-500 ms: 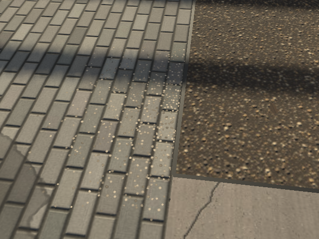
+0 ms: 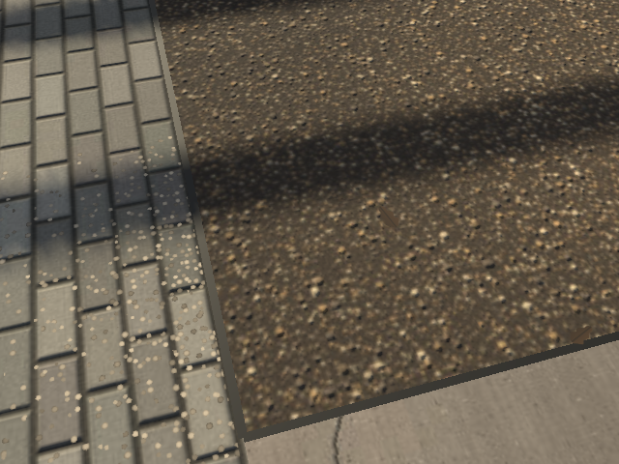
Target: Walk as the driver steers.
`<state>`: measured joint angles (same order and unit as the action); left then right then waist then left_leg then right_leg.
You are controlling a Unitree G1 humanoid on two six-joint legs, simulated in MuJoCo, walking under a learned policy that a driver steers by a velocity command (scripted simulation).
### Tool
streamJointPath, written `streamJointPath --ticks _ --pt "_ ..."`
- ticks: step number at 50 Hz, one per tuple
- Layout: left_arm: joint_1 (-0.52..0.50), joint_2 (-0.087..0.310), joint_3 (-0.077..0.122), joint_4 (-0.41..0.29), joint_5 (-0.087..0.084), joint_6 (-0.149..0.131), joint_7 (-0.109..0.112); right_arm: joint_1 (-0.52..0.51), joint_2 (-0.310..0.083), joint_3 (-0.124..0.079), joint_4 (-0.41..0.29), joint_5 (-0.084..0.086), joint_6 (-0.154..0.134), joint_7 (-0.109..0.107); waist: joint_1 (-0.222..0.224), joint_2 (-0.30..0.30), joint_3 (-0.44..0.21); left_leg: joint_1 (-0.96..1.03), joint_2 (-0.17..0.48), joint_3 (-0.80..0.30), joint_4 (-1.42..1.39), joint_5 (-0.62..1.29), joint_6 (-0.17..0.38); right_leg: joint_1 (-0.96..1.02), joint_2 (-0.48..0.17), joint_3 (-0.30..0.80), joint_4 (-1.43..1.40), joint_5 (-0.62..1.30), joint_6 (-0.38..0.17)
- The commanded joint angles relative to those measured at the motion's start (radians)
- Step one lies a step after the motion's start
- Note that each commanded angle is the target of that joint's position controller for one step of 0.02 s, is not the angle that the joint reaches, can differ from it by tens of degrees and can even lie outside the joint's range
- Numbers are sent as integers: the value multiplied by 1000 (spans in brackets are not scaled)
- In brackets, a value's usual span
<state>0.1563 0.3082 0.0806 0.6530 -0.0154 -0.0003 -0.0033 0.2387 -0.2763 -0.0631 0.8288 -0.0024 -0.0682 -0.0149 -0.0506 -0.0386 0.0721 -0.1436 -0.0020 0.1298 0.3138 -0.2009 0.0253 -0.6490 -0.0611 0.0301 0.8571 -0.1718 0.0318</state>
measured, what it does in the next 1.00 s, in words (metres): walks ahead: right foot, then left foot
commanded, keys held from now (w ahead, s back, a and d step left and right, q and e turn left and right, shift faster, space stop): no key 1.00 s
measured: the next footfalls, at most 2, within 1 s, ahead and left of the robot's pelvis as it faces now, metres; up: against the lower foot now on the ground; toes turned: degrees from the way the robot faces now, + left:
right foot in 0.14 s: +0.20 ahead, -0.13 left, +0.00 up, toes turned -3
left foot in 0.46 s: +0.16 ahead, +0.12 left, +0.00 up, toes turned -3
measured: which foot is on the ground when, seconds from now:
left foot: down 0.00-0.14, up 0.16-0.44, down 0.46-1.00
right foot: up 0.00-0.12, down 0.14-1.00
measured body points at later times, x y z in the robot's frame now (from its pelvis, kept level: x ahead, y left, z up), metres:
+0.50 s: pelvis +0.10 -0.01 -0.02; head +0.12 -0.01 +0.43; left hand +0.28 +0.22 -0.12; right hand +0.18 -0.29 -0.14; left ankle +0.12 +0.12 -0.75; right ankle +0.16 -0.13 -0.75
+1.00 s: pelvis +0.14 +0.01 -0.01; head +0.15 +0.00 +0.44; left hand +0.25 +0.26 -0.15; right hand +0.19 -0.25 -0.15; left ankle +0.12 +0.12 -0.75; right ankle +0.16 -0.13 -0.75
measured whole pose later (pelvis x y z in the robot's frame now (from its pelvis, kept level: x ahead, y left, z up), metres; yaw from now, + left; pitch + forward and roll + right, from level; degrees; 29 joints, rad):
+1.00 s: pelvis +0.14 +0.01 -0.01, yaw -4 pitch -1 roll +0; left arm 0.17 0.23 0.06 0.99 0.00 0.02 0.04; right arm 0.21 -0.23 -0.01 0.98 -0.01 -0.02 -0.02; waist 0.00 0.00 0.04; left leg -0.15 0.01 0.02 0.49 -0.32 0.00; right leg -0.24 -0.01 0.03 0.50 -0.23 0.02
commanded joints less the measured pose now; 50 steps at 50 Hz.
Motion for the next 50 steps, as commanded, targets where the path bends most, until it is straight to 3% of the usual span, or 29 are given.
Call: streamJointPath --ticks 1,3,5,6,7,8,9,10,11,12,13,14,16,20,22,23,24,25,26,27,31,37,50 --pt "3 13 -2 -76 7 -9 -20 -63 -168 -37 -63 15 -2 -8 28 131 -133 31 239 -62 -40 603 157 156 16 -24 -142 112 -18" --pt "-29 32 5 -96 11 -10 -29 -52 -186 -41 -49 28 4 -3 27 131 -129 66 258 -73 3 579 148 179 29 -24 -213 79 -42" --pt "-12 51 14 -99 14 -13 -33 -63 -199 -44 -42 42 10 -2 53 132 -132 82 261 -81 87 576 126 239 51 -36 -311 66 -77" --pt "40 69 25 -83 18 -16 -29 -64 -192 -41 -36 45 12 -2 84 113 -157 64 232 -64 177 574 99 345 78 -54 -400 142 -101" --pt "91 129 44 -71 24 -17 -16 -11 -160 -30 -24 29 8 1 95 41 -203 0 171 -22 317 475 46 497 49 -12 -440 402 -134" --pt "153 215 55 -85 47 -13 5 16 -101 -4 -54 -23 -1 9 94 -148 -316 -241 88 17 601 1 -24 772 -199 258 -343 940 -245" --pt "124 164 24 -98 52 -14 6 87 -63 22 -47 -20 4 21 62 -220 -470 -353 27 -125 790 -539 -63 849 -382 480 -367 966 -436" --pt "99 83 3 -92 36 -13 -5 41 -142 -1 -27 7 25 26 91 -83 -435 -348 69 -196 828 -504 -78 746 -311 399 -411 754 -404" --pt "43 69 -5 -82 27 -17 -12 -8 -143 -4 -41 23 39 24 73 -73 -315 -398 83 -182 810 -470 -79 669 -250 314 -435 615 -350" --pt "1 81 -1 -74 22 -16 -13 -23 -135 -5 -31 16 53 11 60 -34 -250 -408 93 -176 768 -419 -85 587 -209 276 -468 478 -307" --pt "-38 94 2 -70 22 -14 -10 -23 -144 -10 -28 5 68 -3 41 -46 -209 -358 98 -175 724 -360 -98 484 -184 240 -500 392 -285" --pt "-68 108 7 -66 30 -10 -8 3 -136 -10 -16 3 80 -9 17 -68 -190 -284 83 -156 700 -310 -110 387 -155 198 -525 356 -277" --pt "-91 85 4 -54 38 -11 -2 39 -104 -3 3 1 87 -19 6 -87 -197 -207 73 -143 610 -259 -117 336 -131 156 -540 289 -276" --pt "-82 58 -5 -13 37 -9 11 -9 -83 6 -2 0 82 -20 35 -96 -197 -126 67 -139 403 -139 -92 336 -130 168 -545 74 -259" --pt "-91 37 -15 7 27 -4 12 16 -68 10 14 -11 77 -10 7 -80 -178 -19 46 -113 222 -3 -63 290 -98 153 -528 -107 -208" --pt "-49 10 -24 31 26 -6 11 15 -77 12 12 -27 75 -6 10 -50 -156 22 66 -143 146 60 -41 260 -63 139 -518 -206 -151" --pt "-18 -3 -27 47 36 -7 9 5 -130 6 -2 -36 72 -7 41 34 -117 9 157 -247 85 85 -3 234 -9 98 -451 -274 -95" --pt "19 -17 -24 46 34 -8 8 -54 -163 -2 9 -24 72 -7 110 200 -81 -170 177 -262 56 -146 42 335 59 13 -437 -199 -54" --pt "-30 12 -21 54 41 -6 12 -91 -102 12 -7 -26 64 -2 79 193 -52 -271 144 -256 5 -311 33 435 58 11 -400 -111 -36" --pt "-45 29 -12 56 34 -4 17 -91 -83 19 1 -31 55 -1 76 185 -39 -296 128 -240 -7 -339 7 464 53 15 -388 -72 -44" --pt "-15 24 -7 104 31 0 25 -35 -85 21 36 -11 28 -6 54 107 -51 -199 92 -194 55 -152 -22 446 31 41 -404 10 -67" --pt "4 15 -4 175 22 -6 28 -11 -73 25 66 -8 35 -11 40 43 -88 -125 74 -173 91 -3 -9 472 27 35 -394 140 -55" --pt "10 31 -4 313 15 11 49 -5 -60 27 131 -3 46 -7 47 43 -73 -90 50 -150 76 96 -8 514 21 28 -402 192 -49"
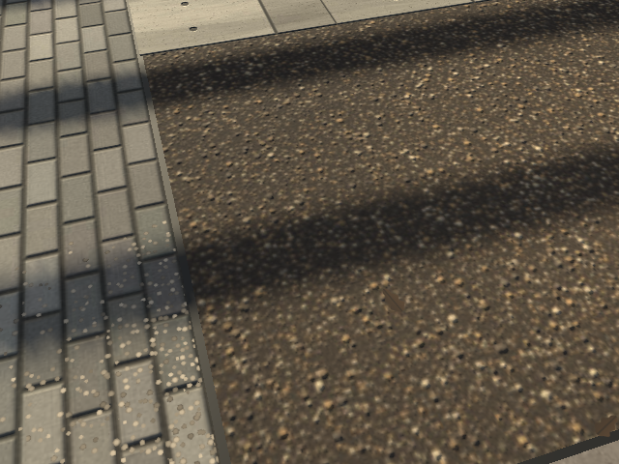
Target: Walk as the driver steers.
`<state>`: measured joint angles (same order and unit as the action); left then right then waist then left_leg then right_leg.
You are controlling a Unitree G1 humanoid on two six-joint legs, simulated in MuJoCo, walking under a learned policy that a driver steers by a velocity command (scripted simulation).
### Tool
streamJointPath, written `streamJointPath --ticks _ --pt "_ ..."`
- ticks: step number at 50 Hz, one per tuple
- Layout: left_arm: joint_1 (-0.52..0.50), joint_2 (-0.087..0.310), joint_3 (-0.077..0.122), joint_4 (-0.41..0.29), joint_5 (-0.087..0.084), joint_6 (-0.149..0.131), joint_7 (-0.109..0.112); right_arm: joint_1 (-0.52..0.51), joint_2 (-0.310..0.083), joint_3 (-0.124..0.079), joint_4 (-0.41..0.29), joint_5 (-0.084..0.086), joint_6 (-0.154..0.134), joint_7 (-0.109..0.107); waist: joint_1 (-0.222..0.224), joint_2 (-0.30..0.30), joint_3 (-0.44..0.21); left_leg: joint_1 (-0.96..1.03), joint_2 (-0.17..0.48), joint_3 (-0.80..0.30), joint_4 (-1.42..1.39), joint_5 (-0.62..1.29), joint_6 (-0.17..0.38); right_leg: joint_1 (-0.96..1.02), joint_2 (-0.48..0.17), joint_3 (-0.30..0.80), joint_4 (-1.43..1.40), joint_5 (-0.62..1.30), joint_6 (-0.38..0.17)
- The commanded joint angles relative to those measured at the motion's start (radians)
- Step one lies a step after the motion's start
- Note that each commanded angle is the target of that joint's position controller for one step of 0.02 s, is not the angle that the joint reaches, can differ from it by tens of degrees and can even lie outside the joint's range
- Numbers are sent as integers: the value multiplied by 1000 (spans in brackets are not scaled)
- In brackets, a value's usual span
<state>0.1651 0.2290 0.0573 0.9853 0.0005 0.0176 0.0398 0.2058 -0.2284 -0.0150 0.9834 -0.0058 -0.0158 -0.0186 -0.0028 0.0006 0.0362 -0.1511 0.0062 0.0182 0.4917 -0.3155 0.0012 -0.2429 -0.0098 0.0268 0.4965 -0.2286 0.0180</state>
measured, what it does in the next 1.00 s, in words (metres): walks ahead, turning left: left foot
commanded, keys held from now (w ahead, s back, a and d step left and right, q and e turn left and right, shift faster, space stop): no key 0.04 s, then w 0.32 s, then w+q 0.64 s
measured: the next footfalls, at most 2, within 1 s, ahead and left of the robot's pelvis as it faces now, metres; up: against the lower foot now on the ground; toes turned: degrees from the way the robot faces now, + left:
left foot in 0.78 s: +0.44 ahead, +0.11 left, +0.00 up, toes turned +14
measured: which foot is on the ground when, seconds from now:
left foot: down 0.00-0.30, up 0.32-0.76, down 0.78-1.00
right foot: down 0.00-0.80, up 0.82-1.00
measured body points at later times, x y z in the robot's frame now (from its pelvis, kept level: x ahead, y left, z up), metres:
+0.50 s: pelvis +0.12 -0.04 +0.01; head +0.12 -0.06 +0.46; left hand +0.07 +0.21 -0.13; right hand +0.23 -0.31 -0.13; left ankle +0.14 +0.12 -0.66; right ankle +0.05 -0.13 -0.74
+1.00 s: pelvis +0.39 +0.04 +0.00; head +0.41 +0.05 +0.45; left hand +0.44 +0.34 -0.10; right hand +0.55 -0.19 -0.12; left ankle +0.40 +0.10 -0.74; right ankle +0.48 -0.13 -0.66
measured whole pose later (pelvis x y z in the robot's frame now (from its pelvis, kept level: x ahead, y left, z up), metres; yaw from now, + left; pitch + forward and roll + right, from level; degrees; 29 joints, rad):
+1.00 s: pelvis +0.39 +0.04 +0.00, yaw +19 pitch +1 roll +1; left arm 0.13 0.28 0.05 0.85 0.01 -0.12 0.02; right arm 0.26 -0.25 -0.07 0.84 0.01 -0.07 0.03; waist -0.03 -0.02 0.04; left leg -0.23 -0.14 -0.03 0.37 -0.14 0.12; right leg -0.60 -0.12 0.09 1.09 -0.27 0.01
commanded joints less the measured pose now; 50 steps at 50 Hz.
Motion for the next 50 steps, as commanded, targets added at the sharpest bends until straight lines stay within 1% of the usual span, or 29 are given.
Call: streamJointPath --ticks 1,3,5,7,8,9,11,13,14,15,16,17,18,19,20,22,27,33,36,38,39,40,41,42,43,44,46,47,50 --pt "0 110 19 -10 -1 -6 6 30 -107 -21 -19 0 -6 -4 0 5 -35 -82 41 -37 -104 209 16 108 -30 30 -43 246 -34" --pt "12 99 16 16 -1 -4 7 54 -101 -20 1 1 -4 -6 0 13 -54 -71 33 -31 -119 105 20 115 -14 10 -41 145 -34" --pt "7 100 19 28 -11 -4 6 61 -140 -35 5 14 3 -11 -6 71 2 -102 56 -89 -165 -246 71 23 46 -55 35 -185 -39" --pt "-55 91 16 2 -15 -29 -3 103 -194 -52 3 25 -4 -17 -35 160 93 -85 208 -301 -290 -508 161 -163 54 -93 177 -246 -45" --pt "-86 77 12 -13 -19 -48 -12 116 -220 -64 9 31 -14 -20 -42 188 138 -94 296 -415 -337 -524 212 -216 16 -68 250 -205 -58" --pt "-95 75 12 -18 -25 -64 -21 115 -216 -66 8 29 -26 -21 -37 181 162 -77 336 -458 -351 -469 236 -267 -18 -41 290 -212 -72" --pt "-79 77 14 -13 -36 -88 -38 88 -193 -66 -4 31 -43 -16 -14 156 153 -23 325 -402 -317 -324 217 -276 -49 -29 226 -256 -99" --pt "48 76 23 48 -36 -100 -45 17 -189 -67 -25 45 -40 -7 59 122 97 -143 225 -239 -239 -197 156 28 4 -100 1 -77 -101" --pt "145 93 37 95 -28 -97 -44 10 -176 -64 -32 41 -41 -3 92 94 48 -219 165 -170 -151 -98 130 198 39 -106 -14 -6 -87" --pt "266 144 55 122 -23 -97 -40 -17 -127 -48 -48 31 -46 1 139 -48 0 -319 78 -52 117 28 75 333 -80 87 -106 -77 -124" --pt "386 267 79 138 -28 -101 -44 -13 -68 -34 -93 25 -61 -2 154 -330 -68 -526 -51 44 451 -139 8 474 -315 537 -282 -208 -276" --pt "346 195 49 130 -8 -118 -51 -42 -109 -46 -106 46 -74 -3 130 -226 -47 -619 -28 -85 658 -259 21 429 -381 689 -332 -303 -332" --pt "259 144 30 103 -10 -132 -52 -39 -123 -50 -107 66 -86 5 87 -148 27 -691 28 -121 730 -177 51 393 -363 592 -327 -312 -305" --pt "201 119 20 81 -9 -139 -53 -19 -123 -51 -90 68 -91 11 62 -105 44 -696 68 -117 729 -75 72 366 -321 466 -331 -268 -259" --pt "169 109 13 70 -9 -140 -55 -22 -128 -57 -83 57 -93 13 48 -76 62 -690 92 -118 682 9 79 340 -293 365 -342 -156 -222" --pt "188 71 -3 78 1 -133 -50 -15 -115 -65 -73 46 -82 25 37 -92 47 -615 110 -108 604 107 74 304 -230 179 -346 68 -165" --pt "212 120 -3 76 19 -128 -22 -135 -52 -49 -133 39 -56 36 46 -54 79 -611 76 -85 385 275 31 223 -205 -15 -391 281 -166" --pt "281 139 -1 82 1 -119 -11 -310 -35 -26 -228 34 -56 72 79 -42 125 -534 53 32 145 368 68 268 -230 -157 -391 404 -148" --pt "253 180 11 60 -1 -99 -4 -286 -73 -44 -256 34 -57 92 20 -87 57 -435 -11 97 128 253 122 374 -258 -206 -223 877 -125" --pt "221 207 20 32 7 -78 5 -92 -145 -83 -221 38 -49 97 -92 -130 -74 -193 -79 126 136 185 168 363 -260 -221 67 1124 -106" --pt "201 210 19 13 5 -76 6 71 -202 -117 -183 40 -42 85 -179 -104 -154 68 -84 70 77 212 208 218 -224 -228 305 1016 -77" --pt "228 145 -2 -16 29 -92 -4 183 -275 -134 -160 37 -27 57 -164 102 -258 354 123 -266 71 166 273 -67 -127 -224 660 336 -44" --pt "292 38 -35 -61 4 -136 -31 153 -301 -129 -191 24 -36 58 -74 253 -400 591 353 -887 -147 -67 486 -421 81 -32 974 -340 -13" --pt "146 145 -6 -91 -32 -179 -45 152 -220 -110 -180 17 -45 56 -130 127 -325 534 313 -832 -233 -97 414 -531 18 110 1011 -285 -48" --pt "79 171 1 -127 -53 -194 -47 94 -181 -100 -186 17 -58 54 -101 80 -188 387 277 -662 -245 -29 365 -559 -28 88 946 -186 -71" --pt "74 160 3 -120 -39 -195 -36 11 -159 -91 -206 19 -70 60 -41 -45 -109 210 229 -541 -260 99 332 -498 -74 82 851 -119 -67" --pt "116 166 20 -119 -13 -165 -25 -66 -131 -78 -234 7 -76 58 30 -31 -67 1 163 -405 -284 239 303 -360 -123 85 729 -76 -40" --pt "121 154 22 -131 -4 -150 -23 -65 -135 -78 -235 12 -76 53 43 -15 -58 -52 149 -379 -296 269 305 -338 -129 76 677 -74 -22" --pt "17 130 19 -189 22 -128 -12 -7 -179 -88 -231 16 -76 29 26 16 -21 -160 113 -299 -317 322 304 -351 -117 35 490 45 33"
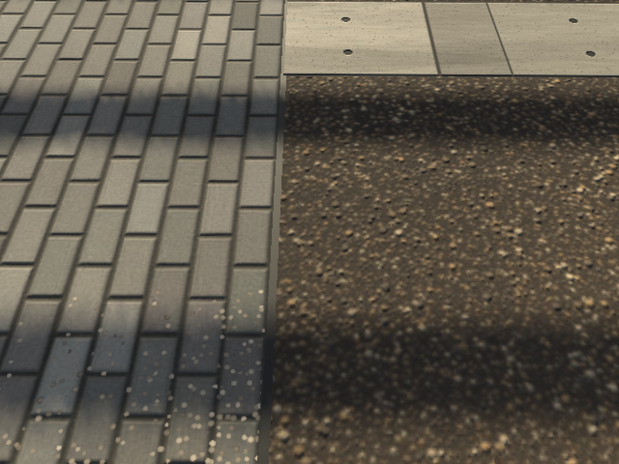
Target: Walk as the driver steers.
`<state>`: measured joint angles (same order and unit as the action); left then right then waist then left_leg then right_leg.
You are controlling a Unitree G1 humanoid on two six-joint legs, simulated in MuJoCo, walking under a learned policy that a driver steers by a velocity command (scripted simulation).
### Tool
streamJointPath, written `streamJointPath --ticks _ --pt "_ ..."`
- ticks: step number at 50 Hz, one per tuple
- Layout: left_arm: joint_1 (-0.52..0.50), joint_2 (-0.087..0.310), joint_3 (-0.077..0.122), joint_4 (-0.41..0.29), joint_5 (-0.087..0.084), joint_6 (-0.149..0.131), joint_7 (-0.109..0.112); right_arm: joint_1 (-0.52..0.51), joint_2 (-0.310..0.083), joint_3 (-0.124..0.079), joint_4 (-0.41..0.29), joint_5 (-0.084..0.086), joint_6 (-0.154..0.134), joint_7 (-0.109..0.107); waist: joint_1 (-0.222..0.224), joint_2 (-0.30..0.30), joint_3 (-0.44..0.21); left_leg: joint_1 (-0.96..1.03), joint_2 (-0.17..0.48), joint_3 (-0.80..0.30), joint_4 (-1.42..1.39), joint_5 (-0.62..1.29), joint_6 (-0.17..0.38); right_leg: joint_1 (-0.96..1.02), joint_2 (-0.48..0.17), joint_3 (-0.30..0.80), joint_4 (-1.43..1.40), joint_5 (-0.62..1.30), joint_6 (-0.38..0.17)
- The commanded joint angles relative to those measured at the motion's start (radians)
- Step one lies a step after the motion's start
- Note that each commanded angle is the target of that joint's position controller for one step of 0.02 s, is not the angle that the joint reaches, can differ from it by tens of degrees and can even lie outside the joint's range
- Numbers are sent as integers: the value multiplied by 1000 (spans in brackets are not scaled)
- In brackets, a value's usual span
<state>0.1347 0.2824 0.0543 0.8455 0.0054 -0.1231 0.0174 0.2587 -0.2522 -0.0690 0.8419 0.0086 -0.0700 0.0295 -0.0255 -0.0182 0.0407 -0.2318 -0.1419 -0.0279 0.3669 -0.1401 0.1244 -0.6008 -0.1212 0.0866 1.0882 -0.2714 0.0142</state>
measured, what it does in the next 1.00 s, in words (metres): walks ahead, turning left: right foot, then left foot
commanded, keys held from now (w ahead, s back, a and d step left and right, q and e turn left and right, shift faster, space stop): w+q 0.62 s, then q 0.22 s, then no key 0.10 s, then e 0.06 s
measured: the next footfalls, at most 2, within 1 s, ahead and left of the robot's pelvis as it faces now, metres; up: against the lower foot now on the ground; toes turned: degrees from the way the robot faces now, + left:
right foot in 0.26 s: +0.35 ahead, -0.15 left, +0.00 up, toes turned +13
left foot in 0.78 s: +0.53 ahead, +0.19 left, +0.00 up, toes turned +30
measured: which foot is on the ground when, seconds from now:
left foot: down 0.00-0.28, up 0.30-0.76, down 0.78-1.00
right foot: up 0.00-0.24, down 0.26-0.78, up 0.80-1.00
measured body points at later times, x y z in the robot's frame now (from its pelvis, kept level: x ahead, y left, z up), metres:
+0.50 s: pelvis +0.29 -0.05 +0.00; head +0.31 -0.05 +0.45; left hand +0.28 +0.24 -0.11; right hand +0.49 -0.28 -0.11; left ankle +0.27 +0.10 -0.66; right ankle +0.31 -0.15 -0.74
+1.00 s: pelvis +0.47 +0.07 -0.01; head +0.51 +0.12 +0.44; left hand +0.45 +0.39 -0.12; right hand +0.75 -0.07 -0.09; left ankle +0.50 +0.17 -0.74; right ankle +0.56 -0.07 -0.66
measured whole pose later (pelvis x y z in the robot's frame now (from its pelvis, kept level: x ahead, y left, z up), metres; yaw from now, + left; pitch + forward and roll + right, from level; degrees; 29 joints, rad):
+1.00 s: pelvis +0.47 +0.07 -0.01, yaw +33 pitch +3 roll +0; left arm 0.12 0.32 0.05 0.74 0.00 -0.03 0.03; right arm 0.17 -0.28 -0.06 0.63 -0.01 -0.03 0.02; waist -0.01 -0.03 0.08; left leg -0.40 -0.10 -0.02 0.46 -0.11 0.09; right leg -0.60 -0.07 0.05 1.13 -0.41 0.07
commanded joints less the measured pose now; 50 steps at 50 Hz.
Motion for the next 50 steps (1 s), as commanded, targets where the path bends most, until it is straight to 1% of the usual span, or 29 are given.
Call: streamJointPath --ticks 1,5,8,11,12,13,14,15,16,17,18,19,20,21,23,26,32,35,37,38,39,40,41,42,43,44,46,48,50 --pt "-3 72 20 -68 18 13 12 -35 -168 -38 -88 2 -20 -26 30 42 -16 -88 245 -241 -190 138 167 0 8 -30 -188 160 46" --pt "-154 42 3 -121 4 2 -1 45 -177 -42 -77 13 -5 -38 -38 81 -21 -89 202 -217 -150 58 99 90 83 -48 -496 390 46" --pt "-202 75 8 -153 -11 -7 -15 89 -166 -40 -64 21 4 -41 -53 101 -35 7 237 -294 -79 19 88 99 100 -16 -576 373 35" --pt "-177 118 22 -162 -16 -24 -29 92 -169 -43 -73 14 16 -50 -21 134 -53 103 277 -387 25 49 73 150 111 -2 -625 232 2" --pt "-112 130 29 -147 -16 -31 -29 79 -161 -40 -81 12 20 -51 18 149 -72 102 263 -393 74 87 58 237 115 -18 -659 213 -21" --pt "3 165 45 -124 -5 -37 -23 71 -126 -27 -94 7 18 -48 74 137 -152 62 211 -357 208 130 27 423 76 2 -665 208 -64" --pt "173 226 60 -109 8 -36 -15 79 -66 -4 -117 -10 13 -43 137 24 -306 -71 140 -258 494 -18 -15 698 -104 170 -639 152 -129" --pt "246 283 77 -71 12 -17 -20 223 -27 9 -146 27 3 -40 64 -345 -411 -434 22 -144 791 -462 -74 992 -308 646 -740 -88 -283" --pt "210 174 53 -98 -6 -11 -25 209 -144 -10 -120 40 5 -45 87 -216 -331 -551 113 -173 919 -431 -83 947 -304 680 -779 -279 -253" --pt "164 117 38 -112 -10 -3 -21 102 -193 -25 -135 32 12 -45 112 -115 -202 -581 145 -147 946 -331 -90 825 -260 509 -790 -229 -205" --pt "113 107 31 -119 -1 4 -20 55 -179 -25 -146 21 16 -48 94 -41 -127 -545 180 -118 927 -255 -99 696 -215 380 -809 -81 -184" --pt "83 89 26 -112 4 8 -20 24 -163 -28 -159 10 17 -45 76 -38 -70 -527 207 -117 881 -206 -103 606 -178 292 -833 27 -181" --pt "73 80 22 -107 12 7 -19 32 -142 -29 -165 16 21 -38 53 -69 -56 -480 234 -112 855 -179 -102 545 -152 219 -858 84 -172" --pt "71 74 23 -100 9 4 -19 40 -121 -27 -169 23 27 -34 46 -87 -49 -461 245 -96 835 -167 -105 516 -134 164 -884 114 -175" --pt "78 88 30 -85 0 -3 -22 23 -92 -21 -190 23 39 -31 40 -80 -35 -479 259 -79 796 -141 -113 496 -135 85 -918 189 -195" --pt "90 122 43 -68 0 -2 -19 -30 -81 -16 -225 16 42 -27 44 -52 -25 -525 270 -74 679 -41 -129 519 -145 -9 -940 301 -210" --pt "123 164 52 -47 -10 23 -8 -204 -56 0 -285 13 27 11 99 -34 29 -454 238 26 355 168 -107 561 -122 -195 -919 417 -165" --pt "133 197 60 -40 -25 48 2 -223 -80 -13 -316 6 27 29 82 -63 12 -376 188 85 273 100 -78 620 -135 -246 -806 694 -130" --pt "117 226 70 -51 -39 62 12 -114 -131 -40 -299 2 31 34 12 -96 -64 -222 117 124 238 29 -37 637 -128 -266 -626 929 -104" --pt "99 218 67 -61 -45 67 16 24 -176 -66 -264 2 32 28 -66 -74 -132 -42 81 125 160 107 -4 589 -99 -285 -449 907 -75" --pt "119 184 55 -72 -29 61 13 137 -238 -92 -239 -1 39 5 -122 7 -197 203 130 28 115 326 42 405 -46 -294 -186 646 -17" --pt "209 37 13 -105 48 50 -2 106 -341 -95 -254 -7 49 -20 6 312 -277 490 389 -322 248 886 157 49 99 -265 179 -412 42" --pt "265 107 7 -113 13 33 -17 92 -328 -82 -316 -26 36 -7 -21 253 -550 601 553 -686 135 715 339 -57 161 -23 384 -485 49" --pt "135 177 26 -129 -22 34 -19 58 -263 -69 -322 -21 34 1 -65 107 -475 523 484 -567 82 606 286 -94 110 25 377 -362 35" --pt "88 167 21 -147 -25 39 -12 -4 -219 -55 -312 -1 33 1 -34 61 -329 383 437 -442 64 528 235 -134 77 -4 301 -268 29" --pt "87 157 20 -128 -10 51 2 -49 -186 -43 -313 7 34 -4 -2 5 -248 243 398 -376 44 490 195 -101 38 -7 237 -211 37" --pt "121 168 28 -122 -4 83 11 -98 -173 -34 -311 -13 37 -11 55 46 -195 24 362 -305 -7 497 176 36 23 -11 162 -165 41" --pt "159 131 20 -107 -1 97 18 -110 -169 -30 -290 -26 28 -15 75 69 -208 -48 347 -234 -19 579 178 102 32 -31 96 -134 53" --pt "161 96 9 -97 3 104 22 -119 -138 -16 -265 -28 23 -22 77 75 -224 -60 329 -165 -23 581 161 140 24 -32 -26 -72 64"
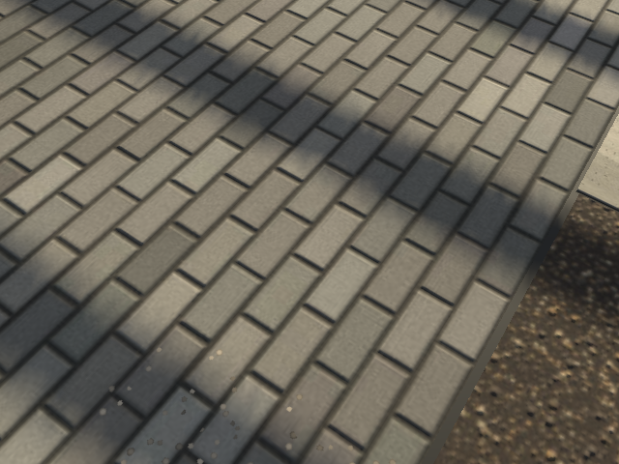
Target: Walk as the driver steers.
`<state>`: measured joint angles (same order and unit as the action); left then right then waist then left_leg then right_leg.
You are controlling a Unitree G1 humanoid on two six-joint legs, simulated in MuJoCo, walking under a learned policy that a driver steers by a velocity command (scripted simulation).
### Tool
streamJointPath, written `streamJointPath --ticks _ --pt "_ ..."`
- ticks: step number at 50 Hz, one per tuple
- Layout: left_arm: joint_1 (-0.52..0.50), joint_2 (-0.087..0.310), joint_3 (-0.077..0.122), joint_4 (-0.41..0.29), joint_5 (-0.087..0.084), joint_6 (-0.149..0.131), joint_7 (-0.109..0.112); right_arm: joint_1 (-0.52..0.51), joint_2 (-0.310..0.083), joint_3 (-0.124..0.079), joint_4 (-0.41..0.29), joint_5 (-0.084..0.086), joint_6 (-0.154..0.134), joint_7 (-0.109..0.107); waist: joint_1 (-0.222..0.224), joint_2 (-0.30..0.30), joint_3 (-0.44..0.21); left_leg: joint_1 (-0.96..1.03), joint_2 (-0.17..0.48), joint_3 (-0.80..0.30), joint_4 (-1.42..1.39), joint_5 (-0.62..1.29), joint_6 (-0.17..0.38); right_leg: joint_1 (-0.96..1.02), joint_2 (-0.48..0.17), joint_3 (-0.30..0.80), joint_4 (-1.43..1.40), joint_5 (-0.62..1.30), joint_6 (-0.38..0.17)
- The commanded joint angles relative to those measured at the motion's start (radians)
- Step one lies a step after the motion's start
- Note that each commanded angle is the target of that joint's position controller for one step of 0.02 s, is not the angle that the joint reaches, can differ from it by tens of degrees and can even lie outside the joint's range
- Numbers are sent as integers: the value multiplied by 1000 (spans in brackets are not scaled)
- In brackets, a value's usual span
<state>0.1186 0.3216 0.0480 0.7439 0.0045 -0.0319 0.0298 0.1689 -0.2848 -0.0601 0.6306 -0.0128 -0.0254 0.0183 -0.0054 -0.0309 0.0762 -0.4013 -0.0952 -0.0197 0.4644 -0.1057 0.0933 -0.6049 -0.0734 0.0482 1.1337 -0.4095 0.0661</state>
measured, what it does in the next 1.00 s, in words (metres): steps on the spot, turning right: right foot, then left foot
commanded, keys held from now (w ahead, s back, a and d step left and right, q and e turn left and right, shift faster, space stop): e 1.00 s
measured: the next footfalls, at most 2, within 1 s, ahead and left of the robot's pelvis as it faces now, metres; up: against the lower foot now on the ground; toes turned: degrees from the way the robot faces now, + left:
right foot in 0.24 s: +0.09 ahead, -0.17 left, +0.00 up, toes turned -5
left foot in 0.56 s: +0.13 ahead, +0.08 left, +0.00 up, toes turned -19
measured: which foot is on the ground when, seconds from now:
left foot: down 0.00-0.26, up 0.28-0.54, down 0.56-1.00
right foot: up 0.00-0.22, down 0.24-0.56, up 0.58-1.00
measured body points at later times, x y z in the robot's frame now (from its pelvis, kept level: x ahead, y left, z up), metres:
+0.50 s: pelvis +0.05 -0.02 +0.01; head +0.09 -0.04 +0.45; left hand +0.23 +0.24 -0.10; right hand +0.17 -0.33 -0.09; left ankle +0.08 +0.10 -0.70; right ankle +0.05 -0.16 -0.73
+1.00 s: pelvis +0.05 -0.02 +0.01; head +0.08 -0.05 +0.45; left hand +0.34 +0.12 -0.08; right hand +0.02 -0.34 -0.10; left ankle +0.10 +0.09 -0.73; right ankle -0.01 -0.13 -0.72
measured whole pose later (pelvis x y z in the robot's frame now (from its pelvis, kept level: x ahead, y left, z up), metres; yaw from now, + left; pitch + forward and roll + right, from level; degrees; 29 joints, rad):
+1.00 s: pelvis +0.05 -0.02 +0.01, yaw -31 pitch +2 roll +1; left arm 0.15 0.29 0.08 0.61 -0.02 0.07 -0.01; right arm 0.16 -0.30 -0.09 0.71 0.02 0.01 -0.02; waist -0.02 0.00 0.05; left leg -0.22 0.09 0.18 0.47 -0.27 -0.01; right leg -0.35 -0.04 -0.04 0.66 -0.32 0.04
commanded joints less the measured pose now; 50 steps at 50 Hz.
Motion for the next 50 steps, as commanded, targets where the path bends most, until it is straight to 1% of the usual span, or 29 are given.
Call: streamJointPath --ticks 1,3,6,9,11,12,13,14,15,16,17,19,20,23,25,27,28,29,30,31,32,33,34,36,38,41,44,47,50 --pt "170 37 8 9 4 16 8 -40 -84 -16 -40 -8 -21 -14 56 94 -264 101 267 -137 -126 496 175 181 -35 9 -150 112 13" --pt "130 25 2 10 -4 22 2 -46 -77 -11 -15 -19 -17 -17 33 126 -243 74 254 -101 -158 328 153 249 -38 3 -274 193 11" --pt "64 67 13 -11 -14 31 -1 -37 -101 -15 19 -30 -11 -17 -1 140 -172 76 283 -131 -191 63 149 260 -25 -5 -373 173 -3" --pt "44 87 23 -40 -13 33 -4 -28 -135 -26 38 -6 10 -29 -6 138 -127 150 321 -176 -151 -6 146 221 1 -35 -443 88 -30" --pt "71 76 23 -40 -5 30 -12 -13 -133 -27 49 12 22 -41 14 117 -127 191 312 -161 -88 49 108 263 20 -53 -576 197 -59" --pt "77 95 27 -46 2 29 -14 12 -124 -28 56 15 24 -47 11 81 -131 194 282 -130 -33 56 66 295 0 -12 -629 347 -84" --pt "75 164 44 -55 7 30 -11 48 -109 -29 45 0 19 -52 -32 -47 -149 148 195 -49 74 5 11 337 -76 93 -625 568 -125" --pt "90 180 57 -50 -10 33 -10 7 -82 -26 24 -11 14 -57 -27 -177 -153 76 79 77 180 -88 -57 348 -142 227 -687 555 -208" --pt "119 168 58 -55 -8 35 -11 -76 -77 -26 6 -13 15 -58 27 -215 -123 -31 21 80 260 -201 -88 388 -196 348 -745 546 -278" --pt "163 155 56 -51 6 29 -8 -121 -67 -27 -12 -3 19 -58 63 -244 -133 -140 2 31 393 -414 -93 460 -248 429 -780 593 -332" --pt "180 158 58 -55 14 17 -6 -121 -72 -33 -10 6 24 -55 75 -214 -147 -199 9 -22 551 -525 -101 499 -264 449 -783 662 -358" --pt "101 164 66 -77 -7 10 3 -74 -72 -37 3 16 30 -51 19 -114 -166 -221 56 -65 567 -454 -113 515 -209 353 -733 722 -298" --pt "72 154 68 -86 -20 19 8 -82 -65 -34 2 15 28 -53 14 -102 -173 -198 63 -55 475 -413 -123 515 -174 320 -725 715 -265" --pt "58 159 78 -100 -25 62 17 -81 -34 -22 4 24 17 -39 21 -139 -212 -47 33 -22 291 -304 -148 472 -120 294 -706 709 -241" --pt "50 161 84 -114 -28 74 16 -50 -53 -27 10 31 13 -25 19 -165 -220 34 23 -17 166 -243 -146 445 -109 326 -708 627 -237" --pt "14 147 80 -132 -41 78 14 20 -70 -40 31 26 11 -18 -23 -154 -207 174 25 5 -62 -77 -125 374 -67 338 -685 438 -196" --pt "43 115 71 -131 -33 77 15 46 -112 -56 36 16 13 -24 -14 -97 -209 290 111 -52 -104 -30 -92 273 -23 314 -627 254 -150" --pt "100 37 51 -128 -7 74 7 53 -192 -72 16 -5 21 -39 19 170 -212 388 362 -296 -139 113 3 104 106 172 -362 -84 -81" --pt "99 85 68 -161 -13 58 8 36 -229 -77 12 -42 19 -28 28 339 -178 279 523 -520 -183 173 158 -19 151 109 -174 -264 -44" --pt "102 160 91 -137 -15 53 10 -10 -175 -61 -14 -39 8 -29 29 215 -139 248 495 -466 -196 128 186 -22 99 139 -18 -205 -30" --pt "111 178 102 -113 -22 61 11 -64 -127 -49 -16 -26 1 -31 49 151 -106 224 428 -348 -179 94 141 -32 93 129 35 -132 -22" --pt "133 159 102 -88 -21 73 18 -96 -110 -43 -27 -12 -2 -36 57 128 -99 228 373 -263 -175 61 105 -35 84 114 62 -75 -6" --pt "131 141 98 -89 -18 81 18 -104 -102 -39 -24 0 -3 -42 48 139 -86 233 357 -215 -169 111 104 -50 79 105 96 -24 12" --pt "98 108 89 -114 -26 82 11 -68 -96 -35 -14 -4 3 -56 26 156 -94 251 331 -128 -171 178 116 -45 77 58 91 30 35" --pt "41 83 76 -149 -31 79 5 -18 -106 -40 -1 -7 13 -69 -12 165 -107 332 350 -105 -171 203 135 -77 58 35 1 46 53" --pt "8 60 61 -180 -22 79 -11 5 -141 -54 9 -3 24 -71 -34 171 -134 384 387 -77 -167 211 150 -32 23 4 -136 32 58" --pt "4 55 54 -198 -21 82 -26 -18 -173 -66 6 3 29 -57 -34 186 -136 331 399 -20 -164 232 149 87 14 -51 -265 18 35" --pt "12 68 60 -211 -24 90 -38 -18 -189 -74 14 19 30 -43 -28 200 -139 325 419 7 -129 266 133 168 30 -95 -387 26 -1" --pt "83 70 72 -198 -25 96 -50 -34 -183 -75 27 50 27 -37 25 181 -150 284 397 71 -4 219 50 337 69 -132 -659 198 -74"
Keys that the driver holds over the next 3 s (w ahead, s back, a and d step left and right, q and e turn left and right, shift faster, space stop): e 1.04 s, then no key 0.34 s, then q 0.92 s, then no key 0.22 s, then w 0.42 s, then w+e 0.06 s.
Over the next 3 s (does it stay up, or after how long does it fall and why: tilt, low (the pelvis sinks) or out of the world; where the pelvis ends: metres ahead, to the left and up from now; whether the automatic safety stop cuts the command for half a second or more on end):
stays up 0.17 0.02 0.01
